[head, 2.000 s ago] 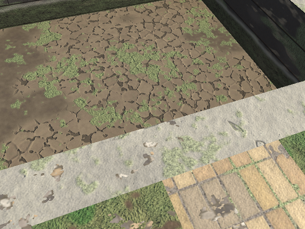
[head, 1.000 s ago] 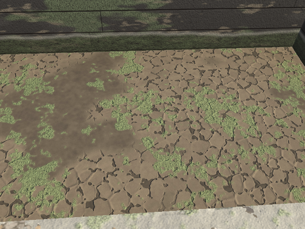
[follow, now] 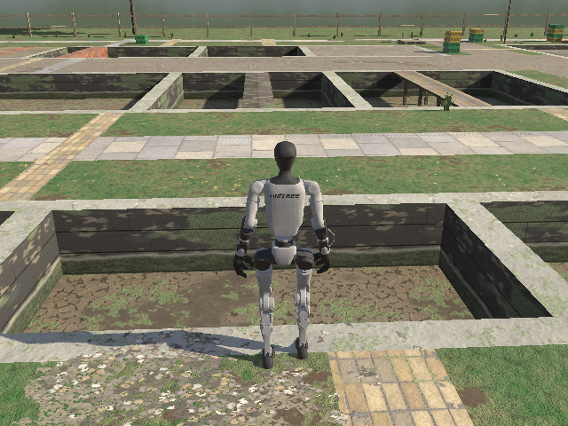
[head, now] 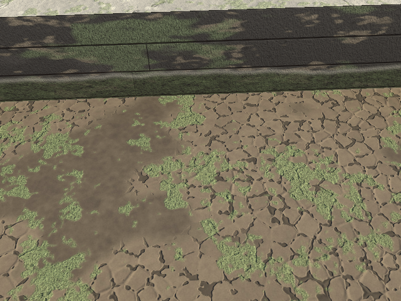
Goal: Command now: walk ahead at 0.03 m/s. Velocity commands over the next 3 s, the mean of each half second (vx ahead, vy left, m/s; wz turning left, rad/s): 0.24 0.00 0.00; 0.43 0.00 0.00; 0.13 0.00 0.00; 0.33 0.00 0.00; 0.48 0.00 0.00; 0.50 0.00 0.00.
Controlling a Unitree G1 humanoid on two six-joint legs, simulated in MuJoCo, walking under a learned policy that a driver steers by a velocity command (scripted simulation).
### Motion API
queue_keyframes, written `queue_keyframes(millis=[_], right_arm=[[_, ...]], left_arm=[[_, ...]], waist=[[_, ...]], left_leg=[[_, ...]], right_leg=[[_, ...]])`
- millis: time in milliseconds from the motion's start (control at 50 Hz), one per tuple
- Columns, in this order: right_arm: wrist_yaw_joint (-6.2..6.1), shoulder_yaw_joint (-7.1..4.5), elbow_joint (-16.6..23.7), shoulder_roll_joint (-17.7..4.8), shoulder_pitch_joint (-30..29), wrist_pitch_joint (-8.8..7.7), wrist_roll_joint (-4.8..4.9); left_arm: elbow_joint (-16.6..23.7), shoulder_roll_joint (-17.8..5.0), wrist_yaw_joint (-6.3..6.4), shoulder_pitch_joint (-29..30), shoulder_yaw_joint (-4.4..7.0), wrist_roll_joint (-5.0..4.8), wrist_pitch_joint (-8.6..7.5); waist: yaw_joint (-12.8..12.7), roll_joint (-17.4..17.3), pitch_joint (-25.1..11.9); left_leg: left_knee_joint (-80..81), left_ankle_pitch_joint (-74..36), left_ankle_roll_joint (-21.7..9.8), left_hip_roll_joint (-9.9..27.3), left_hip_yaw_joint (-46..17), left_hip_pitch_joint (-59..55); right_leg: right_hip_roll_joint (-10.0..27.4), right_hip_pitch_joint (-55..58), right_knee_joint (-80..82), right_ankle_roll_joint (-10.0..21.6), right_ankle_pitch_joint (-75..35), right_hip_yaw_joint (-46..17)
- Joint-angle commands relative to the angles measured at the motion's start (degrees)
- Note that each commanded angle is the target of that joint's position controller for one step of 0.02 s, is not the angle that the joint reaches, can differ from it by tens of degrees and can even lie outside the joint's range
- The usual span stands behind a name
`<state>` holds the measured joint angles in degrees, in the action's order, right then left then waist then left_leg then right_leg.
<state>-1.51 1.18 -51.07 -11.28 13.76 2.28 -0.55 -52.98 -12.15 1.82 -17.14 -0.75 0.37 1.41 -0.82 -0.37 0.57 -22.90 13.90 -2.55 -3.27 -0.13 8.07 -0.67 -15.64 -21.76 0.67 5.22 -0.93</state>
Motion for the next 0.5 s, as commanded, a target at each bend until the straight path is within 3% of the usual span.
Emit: queue_keyframes(millis=[20, 80, 100, 120, 160, 200, 240, 280, 300, 320, 340, 360, 380, 400, 420, 440, 460, 480, 500], right_arm=[[-0.01, -1.16, 0.8, -5.6, 3.8, -0.26, 0.01], [0.18, -1.15, 0.2, -5.6, 3.8, -0.37, 0.28], [-0.06, -0.73, 0.7, -4.5, 0.8, -0.50, 1.07], [-0.20, -0.79, 0.6, -4.9, 1.1, -0.45, 0.96], [-0.34, -1.41, 0.0, -6.7, 2.5, -0.15, 0.45], [-0.52, -1.63, 0.2, -7.2, 3.0, 0.02, 0.30], [-0.91, -1.99, 0.0, -8.1, 4.5, -0.33, 0.36], [-1.16, -2.60, -0.7, -9.5, 6.3, -0.86, 0.47], [-1.12, -2.52, -0.9, -9.0, 7.0, -1.17, 0.32], [-0.88, -2.76, -0.8, -9.3, 7.3, -1.29, 0.28], [-0.65, -2.48, 0.0, -7.4, 6.4, -1.41, 0.73], [-0.87, -1.87, 0.1, -5.1, 6.5, -1.20, 0.21], [-1.37, -1.45, 2.4, -4.2, 3.1, -0.98, -0.07], [-1.82, -1.52, 4.4, -5.2, 0.9, -1.19, 0.20], [-2.12, -2.10, 5.8, -6.3, -1.1, -1.16, 0.59], [-2.32, -2.19, 6.5, -6.1, -1.2, -0.81, 0.00], [-2.17, -2.34, 7.4, -5.8, -1.7, -0.79, 0.21], [-2.03, -2.45, 8.6, -6.3, -2.6, -1.24, 0.91], [-1.88, -2.26, 10.2, -6.2, -3.7, -1.47, 0.83]], left_arm=[[2.1, -5.7, 0.54, -1.2, 0.99, -0.22, -0.62], [2.0, -6.0, 0.60, -1.1, 0.98, -0.34, -0.33], [2.0, -4.5, 0.36, 0.8, 0.60, -1.21, 0.09], [1.9, -5.1, 0.37, 0.8, 0.69, -1.27, 0.42], [1.8, -6.4, 0.54, 1.0, 1.24, -0.92, 1.01], [2.5, -6.2, 0.67, 2.6, 1.31, -0.65, 1.21], [3.4, -5.5, 0.66, 4.0, 1.12, -0.34, 0.59], [3.8, -5.9, 0.52, 3.5, 1.30, 0.34, -0.47], [3.6, -5.9, 0.35, 2.8, 1.44, 0.55, -0.86], [3.2, -6.9, 0.23, 1.4, 1.83, 0.00, -1.44], [2.8, -6.4, 0.22, 0.0, 1.84, -0.34, -1.78], [3.1, -6.2, 0.45, -1.5, 1.83, -0.55, -2.45], [3.5, -6.4, 1.04, -2.9, 2.08, -0.96, -2.57], [3.0, -8.8, 1.63, -6.9, 2.76, -0.27, -2.16], [2.9, -10.0, 1.55, -9.0, 2.92, 0.13, -1.79], [4.5, -9.1, 1.36, -7.8, 2.55, -0.21, -1.66], [5.6, -9.5, 1.45, -5.2, 2.72, -0.53, -1.67], [7.2, -9.4, 1.38, -0.8, 2.62, -0.13, -1.33], [8.8, -8.3, 1.30, 3.5, 2.15, 0.07, -1.13]], waist=[[0.9, 1.1, 1.0], [0.4, 0.4, 0.3], [0.0, 0.2, -2.7], [0.1, 0.2, -2.9], [0.4, -0.6, -0.9], [0.9, -2.2, 3.8], [1.6, -4.1, 5.9], [1.7, -4.3, 6.2], [1.7, -4.1, 5.1], [1.6, -2.7, 4.1], [1.2, -1.7, 2.5], [0.8, -1.7, 1.9], [-0.9, 0.1, -0.8], [-3.7, 7.0, -2.2], [-5.7, 12.0, -2.8], [-5.3, 8.8, -2.5], [-3.9, 6.1, -2.5], [-2.0, 5.3, -1.1], [-0.1, 6.0, -1.3]], left_leg=[[5.7, -3.0, -0.1, 5.9, -6.6, 4.3], [5.7, -6.0, 0.2, 5.8, -6.5, 3.8], [5.9, -3.6, 0.2, 6.1, -6.4, 2.8], [6.0, 0.1, -0.1, 5.7, -6.4, 2.7], [5.4, 10.4, -1.9, 5.0, -6.8, 4.2], [6.1, 17.1, -3.9, 6.1, -9.0, 6.2], [6.5, 14.8, -5.8, 9.0, -12.3, 4.9], [3.9, 4.6, -7.8, 11.5, -14.0, 1.9], [1.7, -1.4, -8.3, 12.0, -13.6, 0.5], [-1.5, -6.8, -8.1, 11.3, -12.5, 0.0], [-4.6, -12.3, -6.8, 9.7, -10.2, 0.0], [-9.0, -19.0, -4.8, 7.1, -6.6, 2.1], [-12.7, -23.3, -2.3, 4.0, -2.8, 4.7], [-20.8, -17.2, -0.3, 0.8, 0.6, 10.5], [-30.9, 6.8, 0.7, -2.6, 0.6, 16.7], [-36.4, 16.0, 2.0, -2.9, -3.7, 19.5], [-38.1, 16.0, 2.8, -2.1, -6.8, 19.2], [-35.0, 13.1, 3.5, -0.8, -7.6, 18.9], [-27.6, 9.8, 3.8, 1.0, -7.2, 16.4]], right_leg=[[4.4, 5.4, 3.0, 1.4, 2.2, -7.1], [4.3, 7.1, 1.7, 1.4, -0.1, -6.8], [5.0, 7.5, 1.6, 1.4, 0.6, -6.4], [4.4, 7.5, 1.1, 1.5, 4.1, -6.1], [2.3, 4.7, -1.7, 2.5, 14.0, -4.5], [0.7, -1.3, -4.4, 3.3, 19.6, -3.2], [-0.4, -6.1, -8.9, 3.4, 16.3, -1.4], [-0.5, -9.3, -12.0, 3.5, 13.4, 0.4], [-0.5, -9.4, -12.9, 3.6, 12.2, 0.3], [-0.4, -7.9, -13.4, 3.6, 9.9, -0.2], [-0.3, -5.4, -13.0, 3.5, 5.9, -0.7], [0.7, -1.5, -12.7, 4.5, -1.9, -1.8], [2.2, 5.6, -10.6, 5.6, -12.2, -4.6], [6.4, 12.3, -7.9, 9.1, -27.2, -8.9], [14.1, 15.4, -5.1, 14.6, -42.5, -17.0], [16.9, 14.6, -5.3, 17.5, -52.2, -18.2], [17.5, 12.8, -4.9, 18.0, -52.2, -16.8], [16.3, 9.7, -3.8, 16.3, -49.0, -14.3], [14.1, 7.3, -2.7, 13.5, -44.4, -11.5]])
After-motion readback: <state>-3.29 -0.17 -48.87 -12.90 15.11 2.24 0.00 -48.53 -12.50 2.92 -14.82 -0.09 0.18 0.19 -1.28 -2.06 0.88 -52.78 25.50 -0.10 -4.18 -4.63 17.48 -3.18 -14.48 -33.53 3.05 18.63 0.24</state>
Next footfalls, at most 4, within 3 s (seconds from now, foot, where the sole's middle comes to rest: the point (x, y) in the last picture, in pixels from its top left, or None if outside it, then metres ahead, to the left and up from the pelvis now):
0.58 left None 0.13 0.09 -0.78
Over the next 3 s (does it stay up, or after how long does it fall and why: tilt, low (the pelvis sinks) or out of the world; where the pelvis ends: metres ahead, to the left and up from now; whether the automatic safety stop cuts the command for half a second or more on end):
stays up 0.12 0.00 -0.02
